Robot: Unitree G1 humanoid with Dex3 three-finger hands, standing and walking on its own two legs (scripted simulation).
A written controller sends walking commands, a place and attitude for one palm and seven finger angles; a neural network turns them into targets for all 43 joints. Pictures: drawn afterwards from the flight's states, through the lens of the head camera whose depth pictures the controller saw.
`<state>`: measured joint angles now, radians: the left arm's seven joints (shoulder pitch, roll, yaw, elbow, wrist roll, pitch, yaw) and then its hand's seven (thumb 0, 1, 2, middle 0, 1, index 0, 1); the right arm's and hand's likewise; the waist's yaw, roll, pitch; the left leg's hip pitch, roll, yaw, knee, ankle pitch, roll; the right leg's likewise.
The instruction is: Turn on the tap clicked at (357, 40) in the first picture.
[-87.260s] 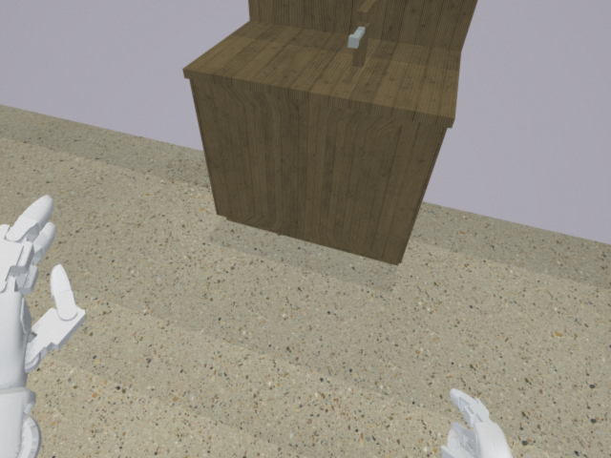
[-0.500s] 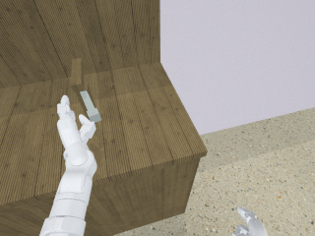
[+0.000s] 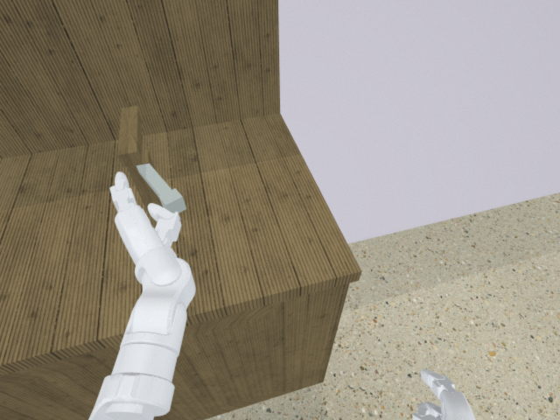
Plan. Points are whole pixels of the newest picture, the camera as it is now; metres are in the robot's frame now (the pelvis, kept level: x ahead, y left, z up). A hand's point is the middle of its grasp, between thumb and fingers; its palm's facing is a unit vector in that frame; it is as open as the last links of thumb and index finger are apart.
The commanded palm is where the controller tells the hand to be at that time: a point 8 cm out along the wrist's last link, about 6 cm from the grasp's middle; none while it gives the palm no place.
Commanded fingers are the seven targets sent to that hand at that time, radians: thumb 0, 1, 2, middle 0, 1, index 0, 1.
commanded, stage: push the lever round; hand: left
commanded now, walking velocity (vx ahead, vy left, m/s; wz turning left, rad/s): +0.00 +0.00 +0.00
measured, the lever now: (172, 202) +0.40 +0.20 +0.10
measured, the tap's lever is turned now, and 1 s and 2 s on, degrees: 23 50 79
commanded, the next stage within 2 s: lift the hand up off the lever in 1.92 s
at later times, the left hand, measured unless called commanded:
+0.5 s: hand (198, 205) +0.40 +0.16 +0.10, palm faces +0.70 -0.70 -0.09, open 7.7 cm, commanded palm +0.35 +0.18 +0.10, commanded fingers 0.00 0.90 0.90 -0.15 -0.15 -0.15 -0.15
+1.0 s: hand (214, 195) +0.42 +0.14 +0.10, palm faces +0.75 -0.65 -0.14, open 7.5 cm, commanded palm +0.37 +0.15 +0.10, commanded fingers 0.00 0.90 0.90 -0.15 -0.15 -0.15 -0.15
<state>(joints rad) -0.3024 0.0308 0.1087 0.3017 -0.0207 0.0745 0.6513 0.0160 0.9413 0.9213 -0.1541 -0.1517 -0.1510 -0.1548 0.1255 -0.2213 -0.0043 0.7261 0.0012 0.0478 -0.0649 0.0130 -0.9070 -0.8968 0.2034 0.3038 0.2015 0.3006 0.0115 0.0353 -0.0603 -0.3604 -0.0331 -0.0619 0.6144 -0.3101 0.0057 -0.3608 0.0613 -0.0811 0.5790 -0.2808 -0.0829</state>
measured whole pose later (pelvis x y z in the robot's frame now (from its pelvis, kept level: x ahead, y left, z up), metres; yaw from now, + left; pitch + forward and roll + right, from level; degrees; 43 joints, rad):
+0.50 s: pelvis +0.00 +0.00 +0.00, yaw +0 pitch +6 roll +0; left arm -0.46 -0.04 0.14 0.46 0.03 0.11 0.81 0.00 0.91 0.92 -0.16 -0.15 -0.15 -0.15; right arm 0.12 -0.20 -0.02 0.75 -0.03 0.08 -0.03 0.01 -0.91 -0.90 0.20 0.30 0.20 0.30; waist 0.00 0.04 -0.09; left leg -0.41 -0.03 -0.06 0.63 -0.32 0.00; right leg -0.41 0.06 -0.08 0.60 -0.29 -0.09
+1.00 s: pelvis +0.00 -0.01 -0.01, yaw +1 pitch +8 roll +0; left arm -0.65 -0.09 0.18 0.62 0.07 0.14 0.95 0.01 0.98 0.94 -0.16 -0.15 -0.15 -0.15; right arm 0.11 -0.19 -0.03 0.80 -0.07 0.05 0.01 0.01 -0.91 -0.90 0.20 0.30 0.20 0.30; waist -0.01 0.04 -0.10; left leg -0.50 -0.03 -0.08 0.69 -0.33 -0.01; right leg -0.49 0.06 -0.11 0.65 -0.31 -0.10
